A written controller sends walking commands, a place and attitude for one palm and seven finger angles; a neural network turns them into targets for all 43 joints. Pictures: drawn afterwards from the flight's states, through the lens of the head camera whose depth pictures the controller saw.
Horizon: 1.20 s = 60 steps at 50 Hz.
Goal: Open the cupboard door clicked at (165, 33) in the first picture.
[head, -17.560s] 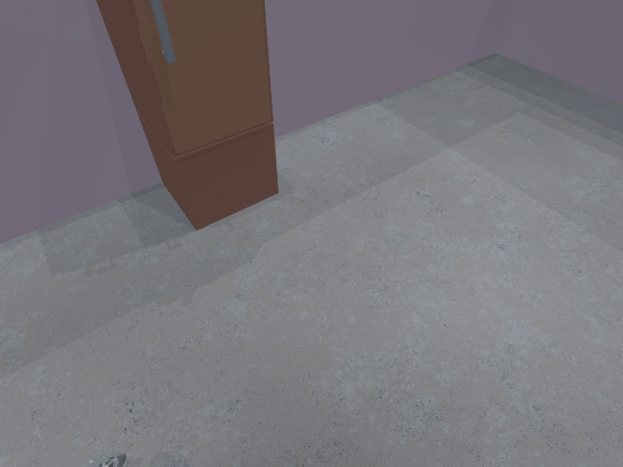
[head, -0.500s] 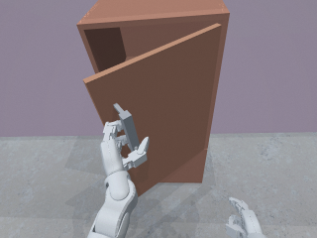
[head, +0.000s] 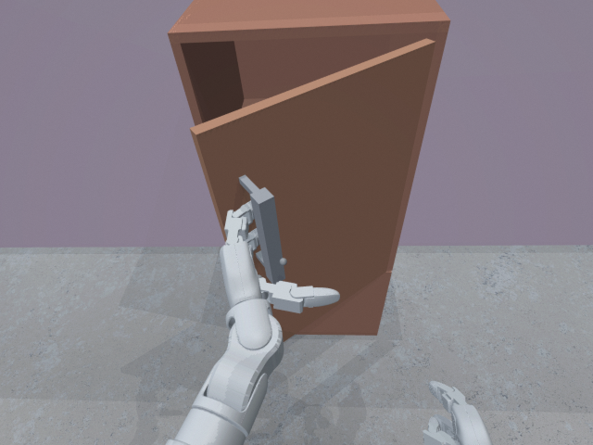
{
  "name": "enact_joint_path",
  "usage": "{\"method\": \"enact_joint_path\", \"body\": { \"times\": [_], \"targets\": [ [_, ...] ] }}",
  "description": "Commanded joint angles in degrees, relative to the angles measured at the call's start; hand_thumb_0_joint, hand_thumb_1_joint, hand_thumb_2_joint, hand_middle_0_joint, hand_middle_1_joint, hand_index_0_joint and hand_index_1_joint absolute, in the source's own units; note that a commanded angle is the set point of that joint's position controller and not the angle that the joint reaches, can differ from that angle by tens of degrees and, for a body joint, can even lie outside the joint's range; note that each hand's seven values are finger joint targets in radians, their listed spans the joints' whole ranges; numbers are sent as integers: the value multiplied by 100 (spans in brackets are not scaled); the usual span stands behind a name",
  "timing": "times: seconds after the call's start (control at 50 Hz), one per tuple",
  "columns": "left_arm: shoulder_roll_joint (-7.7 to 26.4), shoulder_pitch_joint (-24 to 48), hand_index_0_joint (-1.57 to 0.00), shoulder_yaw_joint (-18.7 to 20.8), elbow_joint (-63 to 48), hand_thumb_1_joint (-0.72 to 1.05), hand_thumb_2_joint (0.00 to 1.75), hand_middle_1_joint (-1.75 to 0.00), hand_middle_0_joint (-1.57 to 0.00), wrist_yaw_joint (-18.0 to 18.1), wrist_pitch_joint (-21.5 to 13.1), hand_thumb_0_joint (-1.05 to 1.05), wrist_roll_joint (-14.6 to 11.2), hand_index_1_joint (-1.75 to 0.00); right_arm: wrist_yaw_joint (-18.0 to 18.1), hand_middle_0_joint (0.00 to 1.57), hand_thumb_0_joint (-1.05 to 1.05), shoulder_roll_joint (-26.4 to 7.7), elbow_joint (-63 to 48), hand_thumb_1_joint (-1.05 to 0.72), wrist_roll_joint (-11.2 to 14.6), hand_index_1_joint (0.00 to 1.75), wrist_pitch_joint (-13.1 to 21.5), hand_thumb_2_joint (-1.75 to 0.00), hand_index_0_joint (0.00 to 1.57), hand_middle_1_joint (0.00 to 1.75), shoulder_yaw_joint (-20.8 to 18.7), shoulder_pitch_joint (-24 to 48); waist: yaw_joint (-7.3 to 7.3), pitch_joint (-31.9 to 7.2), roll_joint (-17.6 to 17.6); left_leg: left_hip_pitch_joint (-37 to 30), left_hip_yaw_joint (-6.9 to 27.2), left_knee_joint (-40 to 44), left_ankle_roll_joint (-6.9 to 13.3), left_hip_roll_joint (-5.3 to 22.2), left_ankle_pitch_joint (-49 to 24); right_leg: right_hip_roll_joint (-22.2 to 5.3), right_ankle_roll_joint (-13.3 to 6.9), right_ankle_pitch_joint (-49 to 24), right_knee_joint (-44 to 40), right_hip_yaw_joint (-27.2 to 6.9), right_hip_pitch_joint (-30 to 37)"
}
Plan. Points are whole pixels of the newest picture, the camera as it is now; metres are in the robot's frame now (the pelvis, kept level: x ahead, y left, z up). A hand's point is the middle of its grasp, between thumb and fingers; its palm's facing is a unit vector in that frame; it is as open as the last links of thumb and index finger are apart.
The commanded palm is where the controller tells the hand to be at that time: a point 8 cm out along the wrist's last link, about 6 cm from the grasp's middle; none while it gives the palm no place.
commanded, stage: open thumb and fingers to let go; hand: left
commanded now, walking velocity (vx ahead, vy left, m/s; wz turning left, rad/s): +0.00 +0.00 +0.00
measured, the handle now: (262, 232) +0.38 +0.07 +0.10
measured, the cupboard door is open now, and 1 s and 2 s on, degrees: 37 36 36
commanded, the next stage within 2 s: slide the hand sideways off the handle in 0.02 s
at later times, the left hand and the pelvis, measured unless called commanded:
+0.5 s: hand (274, 277) +0.30 +0.05 +0.10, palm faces -0.10 -1.00 +0.02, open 16.4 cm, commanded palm +0.27 +0.10 +0.09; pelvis +0.00 +0.05 -0.01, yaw -3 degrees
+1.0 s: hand (229, 308) +0.26 +0.10 +0.10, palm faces -0.03 -1.00 +0.01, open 16.4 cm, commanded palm +0.22 +0.15 +0.09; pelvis +0.02 +0.04 +0.00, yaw -2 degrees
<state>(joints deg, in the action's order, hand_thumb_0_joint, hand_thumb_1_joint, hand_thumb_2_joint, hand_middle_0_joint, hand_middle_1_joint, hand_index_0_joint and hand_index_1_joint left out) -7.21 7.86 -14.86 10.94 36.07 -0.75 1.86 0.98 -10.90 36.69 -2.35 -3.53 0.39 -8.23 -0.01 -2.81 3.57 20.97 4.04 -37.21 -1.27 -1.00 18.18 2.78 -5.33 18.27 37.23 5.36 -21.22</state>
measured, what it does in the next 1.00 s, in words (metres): stands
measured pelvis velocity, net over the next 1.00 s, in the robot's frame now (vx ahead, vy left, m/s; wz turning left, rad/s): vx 0.02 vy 0.04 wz -0.04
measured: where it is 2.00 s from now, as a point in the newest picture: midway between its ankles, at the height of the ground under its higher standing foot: outside the picture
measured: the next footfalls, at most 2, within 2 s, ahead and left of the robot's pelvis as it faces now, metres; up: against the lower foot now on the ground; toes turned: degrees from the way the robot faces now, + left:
none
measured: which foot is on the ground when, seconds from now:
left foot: down 0.00-1.00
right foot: down 0.00-1.00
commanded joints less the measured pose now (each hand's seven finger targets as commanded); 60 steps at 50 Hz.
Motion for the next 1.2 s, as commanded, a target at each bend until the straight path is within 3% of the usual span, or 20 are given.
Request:
{"method": "enact_joint_path", "body": {
  "times": [0.0,0.1,0.12,0.14,0.16,0.18,0.22,0.26,0.3,0.32,0.38,0.42,0.54,0.58,0.74,0.78,0.84,0.9,1.12,1.18],
  "targets": [
    [-780,2028,-15,134,-876,-50,30,-30,-15,248,-230,0,159,-30,-35,20,0,-281,-903,-90,1,30,335,-90,20,30,-89,888,28,-995,-1053,-180,-215,83,226,-164,-324,-606,448,5,-1183,-781,295],
    [-898,2110,-15,181,-659,-50,30,-30,-15,373,-107,0,167,-30,-106,20,0,-283,-894,-90,-26,30,293,-90,20,30,-93,879,130,-1254,-869,-221,-244,160,207,-107,-545,-409,318,-135,-812,-450,278],
    [-624,1810,-15,-1274,-643,-50,30,-30,-15,-930,-382,0,638,-30,-151,20,0,-522,-846,-90,-23,30,162,-90,20,30,-58,334,-384,-614,-1222,-309,-198,346,313,-124,-800,-312,306,-1038,-545,-518,112],
    [-99,2220,-15,-789,-1060,-50,30,-30,-15,-1609,-732,0,416,-30,-92,20,0,-529,-1052,-90,78,30,163,-90,20,30,-104,252,-227,-1279,-996,-407,-230,282,337,-117,-999,-324,280,-1426,-347,-516,320],
    [46,2412,-15,-824,-1312,-50,30,-30,-15,-2137,-966,0,325,-30,-28,20,0,-524,-1152,-90,99,30,174,-90,20,30,-101,218,-206,-1612,-680,-626,-259,211,352,-106,-1131,-333,262,-1644,-255,-549,442],
    [21,2437,-15,-867,-1266,-50,30,-30,-15,-2542,-1106,0,186,-30,13,20,0,-486,-1234,-90,160,30,221,-90,20,30,-77,172,-246,-1604,-531,-727,-252,164,354,-94,-1049,-328,254,-1538,-261,-503,357],
    [-323,2385,-15,-902,-1075,-50,30,-30,-15,-2838,-1150,0,-177,-30,41,20,0,-428,-1356,-90,289,30,344,-90,20,30,-24,199,-249,-1293,-413,-789,-144,233,307,-17,-689,-252,248,-906,-330,-358,38],
    [-482,2505,-15,-756,-806,-50,30,-30,-15,-2762,-1076,0,-525,-30,53,20,0,-456,-1341,-90,360,30,473,-90,20,30,22,304,-280,-865,-769,-577,-8,363,266,26,-97,-184,299,-171,-443,-266,-234],
    [-487,2398,-15,-591,-770,-50,30,-30,-15,-2522,-994,0,-597,-30,13,20,0,-478,-1328,-90,366,30,572,-90,20,30,10,333,-172,-795,-837,-462,51,483,236,37,168,-164,305,97,-411,-220,-250],
    [-441,2328,-15,-552,-834,-50,30,-30,-15,-2398,-978,0,-534,-30,-22,20,0,-493,-1323,-90,359,30,598,-90,20,30,3,321,-113,-890,-626,-503,59,518,217,39,91,-168,282,28,-339,-211,-199],
    [-346,1771,-15,-535,-1147,-50,30,-30,-15,-2178,-940,0,-276,-30,-142,20,0,-485,-1389,-90,302,30,630,-90,20,30,-43,229,8,-1162,-789,-527,24,445,213,84,-429,-164,263,-356,-221,-193,-19],
    [-168,1471,-15,-487,-1254,-50,30,-30,-15,-2116,-904,0,-99,-30,-182,20,0,-513,-1431,-90,293,30,579,-90,20,30,-52,234,38,-1080,-887,-439,5,448,208,121,-508,-164,247,-378,-220,-207,29],
    [-50,754,-15,-427,-1848,-50,30,-30,-15,-2069,-756,0,15,-30,-198,20,0,-452,-1601,-90,284,30,440,-90,20,30,-4,348,139,-934,-546,-427,-98,483,194,134,-563,-168,216,-410,-253,-235,155],
    [131,492,-15,-286,-2140,-50,30,-30,-15,-2076,-714,0,-13,-30,-189,20,0,-449,-1641,-90,274,30,410,-90,20,30,-5,356,164,-979,-629,-440,-137,459,196,135,-704,-161,216,-577,-276,-255,278],
    [448,-818,-15,-138,-3253,-50,30,-30,-15,-2267,-629,0,-125,-30,-121,20,0,-423,-1817,-90,252,30,351,-90,20,30,42,436,171,-892,-697,-479,-238,371,251,89,-977,-196,263,-1099,-359,-354,551],
    [454,-911,-15,-244,-3555,-50,30,-30,-15,-2371,-656,0,-118,-30,-117,20,0,-427,-1831,-90,247,30,379,-90,20,30,52,393,97,-871,-471,-529,-230,322,246,80,-1043,-203,266,-1201,-312,-342,485],
    [662,-1291,-15,-107,-3679,-50,30,-30,-15,-2548,-691,0,-184,-30,-87,20,0,-474,-1836,-90,252,30,459,-90,20,30,38,337,44,-760,-661,-480,-187,256,263,80,-983,-198,289,-1185,-316,-350,398],
    [749,-1564,-15,-67,-3877,-50,30,-30,-15,-2759,-694,0,-248,-30,-62,20,0,-494,-1874,-90,250,30,541,-90,20,30,42,277,16,-780,-595,-469,-200,167,279,43,-1018,-214,317,-1337,-286,-367,363],
    [1250,-2678,-15,573,-4371,-50,30,-30,-15,-3236,-831,0,-546,-30,11,20,0,-549,-1972,-90,250,30,875,-90,20,30,55,119,117,-793,-555,-190,-228,-44,290,-24,-1119,-259,391,-1799,-143,-462,433],
    [1454,-3098,-15,875,-4388,-50,30,-30,-15,-3382,-899,0,-673,-30,47,20,0,-577,-1974,-90,251,30,981,-90,20,30,52,56,122,-863,-782,3,-249,-139,297,-49,-1005,-324,492,-2018,-159,-590,520]
  ]
}}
